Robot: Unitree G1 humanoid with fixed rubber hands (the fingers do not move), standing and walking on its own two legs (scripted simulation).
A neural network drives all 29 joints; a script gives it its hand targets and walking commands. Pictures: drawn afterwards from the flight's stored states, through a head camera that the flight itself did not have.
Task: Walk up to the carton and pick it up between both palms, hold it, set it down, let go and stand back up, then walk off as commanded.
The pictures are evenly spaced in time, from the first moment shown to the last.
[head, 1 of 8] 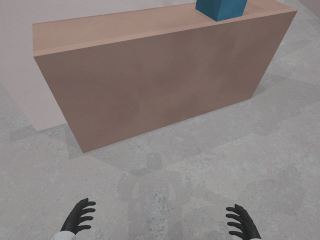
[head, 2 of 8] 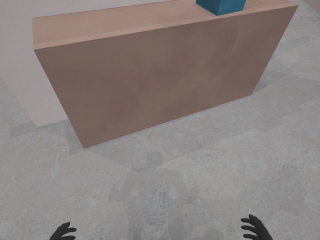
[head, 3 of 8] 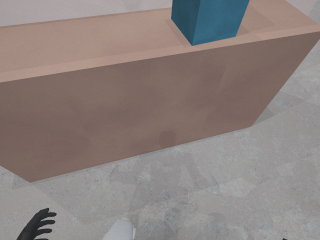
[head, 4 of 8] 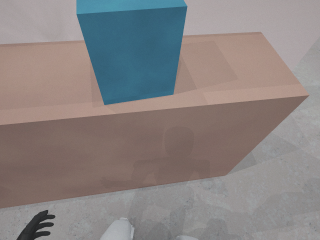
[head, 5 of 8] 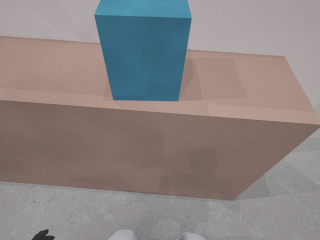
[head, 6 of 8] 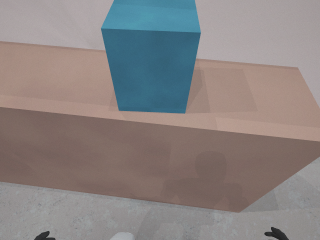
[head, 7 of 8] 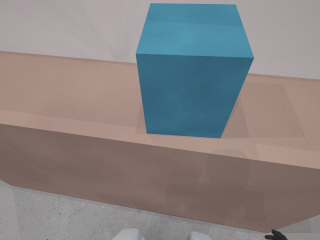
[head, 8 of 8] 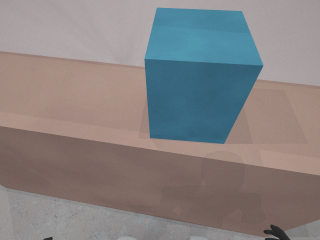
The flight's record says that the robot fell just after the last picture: no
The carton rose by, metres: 0.00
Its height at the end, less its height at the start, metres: +0.00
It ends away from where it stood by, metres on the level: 0.00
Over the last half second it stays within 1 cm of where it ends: yes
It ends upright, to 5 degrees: yes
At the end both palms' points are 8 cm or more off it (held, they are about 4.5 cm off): yes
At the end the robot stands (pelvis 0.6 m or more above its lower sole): yes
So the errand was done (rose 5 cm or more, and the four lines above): no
